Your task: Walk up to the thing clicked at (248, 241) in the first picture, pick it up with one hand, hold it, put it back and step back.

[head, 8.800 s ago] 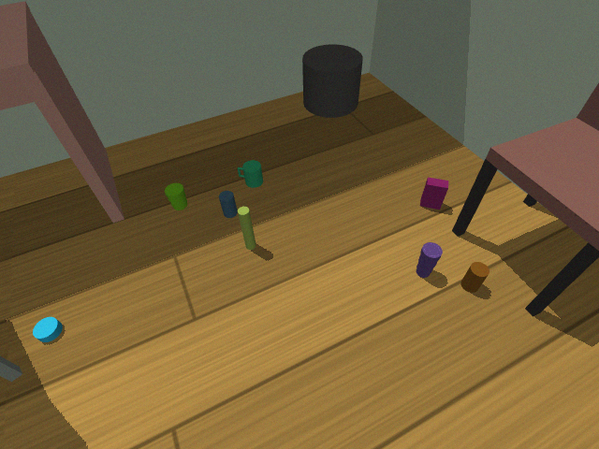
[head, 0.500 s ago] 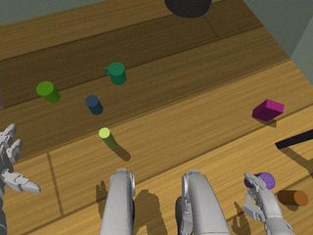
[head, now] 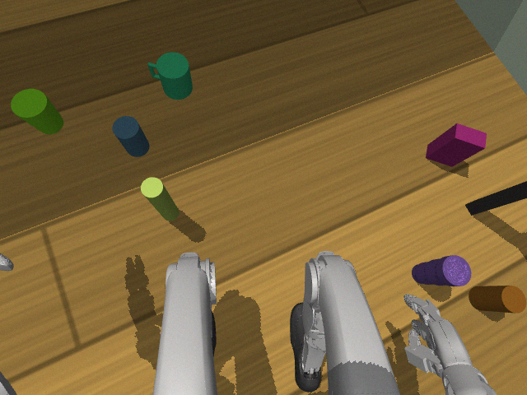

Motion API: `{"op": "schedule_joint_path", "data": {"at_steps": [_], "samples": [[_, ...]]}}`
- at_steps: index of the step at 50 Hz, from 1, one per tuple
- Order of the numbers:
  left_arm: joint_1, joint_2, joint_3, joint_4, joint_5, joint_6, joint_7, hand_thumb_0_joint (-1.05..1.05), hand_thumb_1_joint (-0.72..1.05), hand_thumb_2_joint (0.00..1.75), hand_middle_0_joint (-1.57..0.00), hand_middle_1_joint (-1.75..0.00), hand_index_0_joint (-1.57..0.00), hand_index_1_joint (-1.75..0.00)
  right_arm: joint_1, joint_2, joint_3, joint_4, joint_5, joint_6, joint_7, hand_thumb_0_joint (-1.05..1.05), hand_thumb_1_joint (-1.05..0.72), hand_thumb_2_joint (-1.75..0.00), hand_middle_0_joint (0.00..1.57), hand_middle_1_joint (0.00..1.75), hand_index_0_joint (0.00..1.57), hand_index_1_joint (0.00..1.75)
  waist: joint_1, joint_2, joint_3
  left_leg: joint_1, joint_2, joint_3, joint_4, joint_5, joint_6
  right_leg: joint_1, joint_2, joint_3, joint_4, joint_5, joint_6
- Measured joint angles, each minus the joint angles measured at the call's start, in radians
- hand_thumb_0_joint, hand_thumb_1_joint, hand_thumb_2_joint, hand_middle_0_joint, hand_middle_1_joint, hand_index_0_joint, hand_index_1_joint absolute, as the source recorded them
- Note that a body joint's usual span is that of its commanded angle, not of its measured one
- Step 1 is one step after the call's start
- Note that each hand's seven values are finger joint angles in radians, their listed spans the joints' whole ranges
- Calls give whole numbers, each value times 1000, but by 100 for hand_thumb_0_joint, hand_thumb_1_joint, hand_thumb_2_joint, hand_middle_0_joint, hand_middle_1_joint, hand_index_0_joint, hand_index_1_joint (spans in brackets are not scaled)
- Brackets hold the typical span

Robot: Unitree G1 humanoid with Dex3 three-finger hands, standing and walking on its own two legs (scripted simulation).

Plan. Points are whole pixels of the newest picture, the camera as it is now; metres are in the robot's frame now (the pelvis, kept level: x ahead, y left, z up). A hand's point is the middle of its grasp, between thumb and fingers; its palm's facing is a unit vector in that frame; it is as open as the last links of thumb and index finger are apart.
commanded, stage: go down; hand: left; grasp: from the side
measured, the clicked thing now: (162, 202) +0.46 +0.24 -0.36
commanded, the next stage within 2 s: approach in 0.86 s
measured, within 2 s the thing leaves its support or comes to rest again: neither
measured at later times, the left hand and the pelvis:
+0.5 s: hand out of the picture +0.37 +0.40 -0.05, palm faces +0.17 -0.98 -0.10, open 17.5 cm; pelvis -0.01 +0.00 -0.05, yaw -1 degrees
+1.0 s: hand out of the picture +0.38 +0.41 -0.06, palm faces +0.17 -0.98 -0.09, open 17.5 cm; pelvis -0.01 +0.00 -0.07, yaw -1 degrees
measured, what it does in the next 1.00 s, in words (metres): lowers itself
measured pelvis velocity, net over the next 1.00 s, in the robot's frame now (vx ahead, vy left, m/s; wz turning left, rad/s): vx -0.01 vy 0.00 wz -0.02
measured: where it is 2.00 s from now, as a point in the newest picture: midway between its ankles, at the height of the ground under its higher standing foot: (254, 363)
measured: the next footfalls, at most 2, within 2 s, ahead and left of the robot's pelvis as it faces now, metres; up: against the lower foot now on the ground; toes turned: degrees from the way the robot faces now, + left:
none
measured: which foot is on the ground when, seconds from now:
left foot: down 0.00-1.00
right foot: down 0.00-1.00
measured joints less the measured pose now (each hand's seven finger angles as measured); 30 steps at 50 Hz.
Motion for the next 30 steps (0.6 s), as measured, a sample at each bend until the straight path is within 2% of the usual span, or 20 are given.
{"op": "schedule_joint_path", "data": {"at_steps": [18, 30], "samples": [[-80, 72, 49, 31, -20, -1, -67, -1, -55, 4, -5, -4, -5, -4, -17, -15, 19, 6, -10, -2, 2, 0, -92, -90, 21, 30, 21, 30, -7, -6, 24, -117, -6, -18, 126, -13, -2, -111, 1, -6, 122, -15, 1], [-118, 103, 69, 53, -26, 3, -89, -1, -55, 5, -5, -4, -4, -5, -15, -20, 30, 7, -13, 1, 7, 0, -92, -90, 21, 30, 21, 30, -10, -7, 34, -161, -9, -22, 177, -14, -2, -154, 0, -5, 173, -18, 2]]}}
